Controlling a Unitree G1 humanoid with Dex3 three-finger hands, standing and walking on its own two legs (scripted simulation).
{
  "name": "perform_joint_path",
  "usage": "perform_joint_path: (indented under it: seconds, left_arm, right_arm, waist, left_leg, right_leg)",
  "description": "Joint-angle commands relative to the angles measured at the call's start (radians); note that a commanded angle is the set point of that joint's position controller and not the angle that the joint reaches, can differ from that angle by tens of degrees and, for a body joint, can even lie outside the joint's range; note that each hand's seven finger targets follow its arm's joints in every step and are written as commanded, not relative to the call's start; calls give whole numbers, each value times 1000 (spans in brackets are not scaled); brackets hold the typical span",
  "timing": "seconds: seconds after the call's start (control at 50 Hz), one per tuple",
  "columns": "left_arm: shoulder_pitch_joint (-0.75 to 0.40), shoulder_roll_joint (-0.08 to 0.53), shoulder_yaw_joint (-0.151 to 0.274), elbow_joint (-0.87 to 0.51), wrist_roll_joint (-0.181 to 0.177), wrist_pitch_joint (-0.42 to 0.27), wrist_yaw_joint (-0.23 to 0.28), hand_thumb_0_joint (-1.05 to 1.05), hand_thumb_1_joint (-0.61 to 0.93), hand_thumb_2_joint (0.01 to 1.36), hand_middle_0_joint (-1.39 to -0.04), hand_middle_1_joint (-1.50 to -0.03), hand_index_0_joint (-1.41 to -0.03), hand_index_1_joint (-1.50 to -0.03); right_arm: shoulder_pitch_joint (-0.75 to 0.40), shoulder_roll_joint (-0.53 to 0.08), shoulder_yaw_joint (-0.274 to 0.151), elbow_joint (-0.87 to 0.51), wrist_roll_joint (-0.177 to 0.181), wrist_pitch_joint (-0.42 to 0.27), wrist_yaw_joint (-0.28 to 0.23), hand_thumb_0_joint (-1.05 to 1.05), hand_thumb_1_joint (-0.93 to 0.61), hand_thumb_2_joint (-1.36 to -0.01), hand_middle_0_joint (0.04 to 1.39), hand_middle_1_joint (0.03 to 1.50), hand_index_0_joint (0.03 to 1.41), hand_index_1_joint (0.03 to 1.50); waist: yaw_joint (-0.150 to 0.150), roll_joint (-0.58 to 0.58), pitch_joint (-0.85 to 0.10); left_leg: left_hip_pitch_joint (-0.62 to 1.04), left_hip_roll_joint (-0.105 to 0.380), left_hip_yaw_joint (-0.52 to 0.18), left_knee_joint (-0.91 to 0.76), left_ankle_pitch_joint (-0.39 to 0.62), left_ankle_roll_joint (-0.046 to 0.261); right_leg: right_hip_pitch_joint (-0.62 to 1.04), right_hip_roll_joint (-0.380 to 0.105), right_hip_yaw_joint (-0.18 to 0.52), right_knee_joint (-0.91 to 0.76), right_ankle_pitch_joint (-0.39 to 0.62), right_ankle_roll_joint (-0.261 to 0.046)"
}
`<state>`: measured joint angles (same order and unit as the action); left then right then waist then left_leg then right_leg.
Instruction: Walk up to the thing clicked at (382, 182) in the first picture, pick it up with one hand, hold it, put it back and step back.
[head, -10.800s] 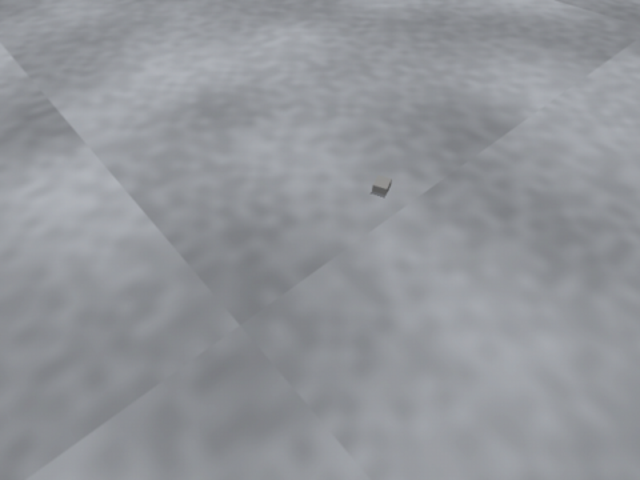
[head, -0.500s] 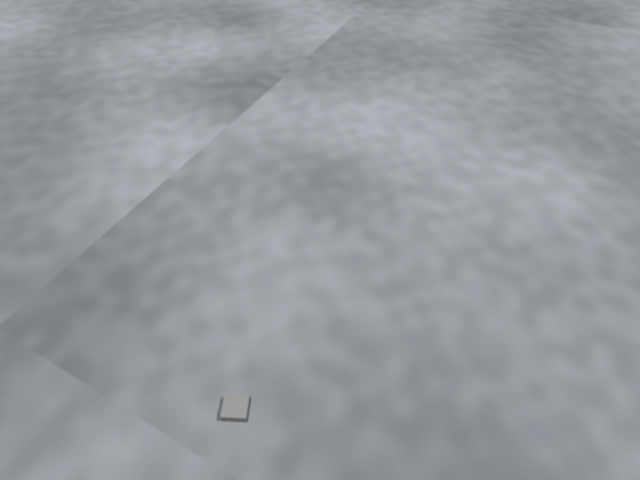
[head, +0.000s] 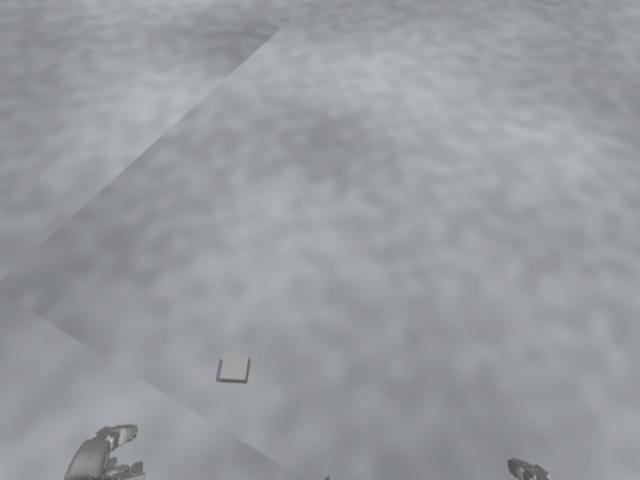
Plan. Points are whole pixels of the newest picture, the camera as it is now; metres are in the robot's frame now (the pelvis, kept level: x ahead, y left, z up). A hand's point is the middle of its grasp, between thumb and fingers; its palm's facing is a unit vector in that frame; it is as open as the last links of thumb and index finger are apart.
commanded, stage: rise first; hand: left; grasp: from above
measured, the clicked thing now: (235, 369) +0.47 +0.24 -0.75
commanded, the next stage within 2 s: none
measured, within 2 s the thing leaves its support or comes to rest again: neither
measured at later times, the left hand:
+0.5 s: hand out of the picture +0.15 +0.26 -0.21, palm faces -0.17 -0.88 -0.45, open 13.3 cm
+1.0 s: hand (161, 450) +0.21 +0.29 -0.36, palm faces -0.43 -0.59 -0.69, open 13.2 cm
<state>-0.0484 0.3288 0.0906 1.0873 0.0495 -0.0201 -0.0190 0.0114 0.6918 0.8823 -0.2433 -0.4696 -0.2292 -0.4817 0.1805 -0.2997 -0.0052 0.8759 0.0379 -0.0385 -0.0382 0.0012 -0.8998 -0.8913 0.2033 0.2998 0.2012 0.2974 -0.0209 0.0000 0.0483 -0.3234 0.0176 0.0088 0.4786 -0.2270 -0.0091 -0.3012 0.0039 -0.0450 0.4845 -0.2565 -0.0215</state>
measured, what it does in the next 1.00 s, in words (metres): lowers itself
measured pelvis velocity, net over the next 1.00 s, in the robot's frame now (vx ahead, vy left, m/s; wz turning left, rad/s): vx -0.04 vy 0.02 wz -0.02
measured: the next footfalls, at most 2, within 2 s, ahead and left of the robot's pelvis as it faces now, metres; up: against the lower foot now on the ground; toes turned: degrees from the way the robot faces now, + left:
none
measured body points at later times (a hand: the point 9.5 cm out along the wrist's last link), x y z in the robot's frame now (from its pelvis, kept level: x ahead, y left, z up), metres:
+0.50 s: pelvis +0.00 +0.02 -0.07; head +0.09 +0.03 +0.37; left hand +0.15 +0.31 -0.18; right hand +0.16 -0.24 -0.17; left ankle +0.01 +0.13 -0.74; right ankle -0.01 -0.10 -0.74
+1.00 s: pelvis -0.04 +0.02 -0.21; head +0.12 +0.03 +0.21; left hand +0.23 +0.31 -0.31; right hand +0.15 -0.26 -0.31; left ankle +0.01 +0.13 -0.74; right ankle -0.01 -0.10 -0.74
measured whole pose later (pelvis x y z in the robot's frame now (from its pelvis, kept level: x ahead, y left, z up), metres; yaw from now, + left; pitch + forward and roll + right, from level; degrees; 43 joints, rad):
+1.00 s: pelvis -0.04 +0.02 -0.21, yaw -1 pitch +30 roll -2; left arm -0.09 0.44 0.09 0.65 0.58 -0.04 0.07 0.00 -0.40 0.83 -0.30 -0.86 -0.29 -0.87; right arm 0.10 -0.30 -0.04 0.59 0.01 -0.19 0.01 0.00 -0.95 -0.91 0.21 0.30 0.20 0.30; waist -0.04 0.01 -0.19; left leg -1.55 0.02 -0.01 1.67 -0.66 0.01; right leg -1.50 -0.02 -0.05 1.66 -0.68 -0.01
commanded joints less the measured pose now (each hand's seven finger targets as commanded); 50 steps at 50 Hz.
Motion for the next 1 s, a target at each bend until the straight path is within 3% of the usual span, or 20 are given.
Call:
perform_joint_path:
  seconds: [0.0, 0.06, 0.14, 0.18, 0.26, 0.38, 0.52, 0.62, 0.72, 0.8, 0.84, 0.88, 0.9, 0.98]
  left_arm:
    - [96, 257, 129, -92, 91, 3, -9, 0, 68, 814, -256, -846, -268, -833]
    - [96, 191, 88, -204, 105, 62, 18, 0, -172, 801, -267, -885, -277, -873]
    - [67, 163, 60, -281, 113, 129, 39, 0, -426, 854, -273, -876, -259, -889]
    - [79, 159, 66, -330, 116, 138, 43, 0, -431, 841, -270, -895, -263, -902]
    - [68, 157, 75, -458, 145, 110, 47, 0, -425, 849, -265, -883, -254, -894]
    - [237, 161, 86, -648, 201, 119, 62, 0, -463, 877, -265, -874, -244, -896]
    - [347, 139, 61, -757, 221, 198, 65, 0, -456, 840, -269, -880, -261, -886]
    - [319, 141, 59, -789, 246, 212, 68, 0, -410, 818, -279, -865, -276, -867]
    - [156, 191, 71, -700, 337, 141, 75, 0, -414, 820, -287, -853, -278, -860]
    - [30, 199, 38, -665, 411, 44, 80, 0, -397, 807, -309, -852, -301, -859]
    - [9, 253, 77, -621, 456, 4, 91, 0, -428, 831, -308, -858, -295, -872]
    - [-55, 269, 59, -607, 498, -32, 102, 0, -410, 821, -323, -861, -313, -871]
    - [-89, 317, 89, -616, 521, -45, 113, 0, -411, 827, -322, -856, -310, -870]
    - [-187, 375, 110, -501, 603, -76, 142, 0, -409, 849, -286, -880, -278, -889]
  right_arm:
    - [74, -137, -81, -170, -13, -22, 2, 0, -899, -894, 201, 300, 201, 300]
    - [47, -125, -78, -242, -4, -16, 5, 0, -877, -888, 202, 300, 201, 300]
    - [5, -113, -71, -312, 1, -30, 9, 0, -914, -901, 201, 300, 201, 300]
    - [20, -110, -75, -327, -2, -44, 9, 0, -918, -902, 201, 300, 201, 300]
    - [50, -102, -86, -356, -13, -75, 9, 0, -903, -899, 201, 300, 200, 300]
    - [48, -93, -90, -402, -19, -99, 4, 0, -913, -901, 201, 300, 200, 300]
    - [41, -92, -89, -437, -19, -112, 4, 0, -960, -912, 202, 300, 201, 300]
    - [27, -91, -84, -460, -26, -131, 8, 0, -938, -907, 201, 300, 200, 300]
    - [5, -96, -79, -455, -31, -163, 13, 0, -936, -907, 201, 300, 200, 300]
    - [-13, -119, -90, -434, -33, -190, 26, 0, -942, -909, 201, 300, 200, 300]
    - [-12, -132, -93, -420, -27, -193, 32, 0, -954, -913, 201, 300, 200, 300]
    - [-18, -142, -96, -396, -28, -193, 39, 0, -960, -915, 201, 300, 200, 300]
    - [-20, -146, -98, -389, -26, -192, 41, 0, -959, -915, 201, 300, 200, 300]
    - [-8, -155, -107, -344, -23, -173, 52, 0, -941, -911, 201, 300, 200, 300]
  waist:
    - [64, 11, -354]
    - [50, 53, -309]
    - [15, 9, -199]
    - [10, -11, -227]
    - [-5, 1, -325]
    - [11, 85, -424]
    - [-7, 54, -439]
    - [-16, 74, -414]
    - [-38, 69, -397]
    - [-36, 100, -513]
    - [-21, 95, -577]
    - [-23, 124, -635]
    - [-9, 140, -679]
    - [4, 98, -741]
  left_leg:
    - [-27, -58, 27, 105, 217, 27]
    - [-40, -54, 22, 107, 195, 16]
    - [-142, -30, 4, 153, 25, 15]
    - [-178, -27, 2, 195, -12, 19]
    - [-233, -21, -7, 331, 31, 20]
    - [-259, -8, -25, 434, 100, 13]
    - [-316, 3, -51, 509, 168, 20]
    - [-401, 8, -61, 562, 107, 15]
    - [-595, -7, -52, 697, -62, 21]
    - [-699, -12, -59, 816, -141, 17]
    - [-737, -14, -66, 872, -126, 17]
    - [-767, -12, -69, 936, -106, 15]
    - [-781, -15, -68, 969, -78, 15]
    - [-917, -23, -50, 1089, -65, 28]
  right_leg:
    - [74, -23, 39, 76, 270, 2]
    - [-1, -9, 31, 74, 219, -2]
    - [-157, 7, 13, 111, 17, -7]
    - [-197, 10, 13, 155, -19, -4]
    - [-290, 7, 16, 302, 26, 1]
    - [-402, 9, 16, 426, 51, -4]
    - [-446, 13, 6, 482, 73, 0]
    - [-551, 13, 2, 556, 14, -5]
    - [-727, 10, 11, 691, -83, -7]
    - [-888, 8, 17, 835, -145, -7]
    - [-935, 8, 15, 899, -139, -9]
    - [-1013, 8, 13, 967, -130, -11]
    - [-1026, 7, 15, 998, -106, -12]
    - [-1095, 14, 17, 1076, -88, -11]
